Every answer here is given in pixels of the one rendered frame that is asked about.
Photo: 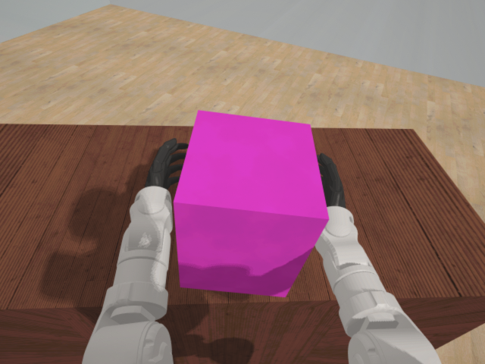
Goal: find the robot right upper arm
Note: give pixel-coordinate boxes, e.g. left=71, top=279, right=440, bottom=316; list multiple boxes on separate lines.
left=348, top=328, right=440, bottom=364

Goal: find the right robot hand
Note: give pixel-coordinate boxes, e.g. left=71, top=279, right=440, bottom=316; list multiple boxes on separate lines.
left=317, top=153, right=346, bottom=208

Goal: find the pedestal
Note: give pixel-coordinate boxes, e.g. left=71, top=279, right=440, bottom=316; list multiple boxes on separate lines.
left=0, top=124, right=485, bottom=364

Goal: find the left robot hand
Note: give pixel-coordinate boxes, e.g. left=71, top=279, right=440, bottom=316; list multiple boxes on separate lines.
left=145, top=138, right=189, bottom=190

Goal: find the carton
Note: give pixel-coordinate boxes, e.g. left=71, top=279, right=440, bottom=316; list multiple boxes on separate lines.
left=174, top=110, right=329, bottom=297

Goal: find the robot right forearm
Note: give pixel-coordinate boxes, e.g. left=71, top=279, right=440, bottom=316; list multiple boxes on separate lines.
left=315, top=206, right=442, bottom=364

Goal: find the robot left forearm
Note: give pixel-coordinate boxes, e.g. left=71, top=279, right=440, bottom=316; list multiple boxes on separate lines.
left=82, top=186, right=173, bottom=364

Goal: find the robot left upper arm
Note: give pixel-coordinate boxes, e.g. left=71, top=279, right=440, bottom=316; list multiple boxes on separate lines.
left=83, top=321, right=174, bottom=364

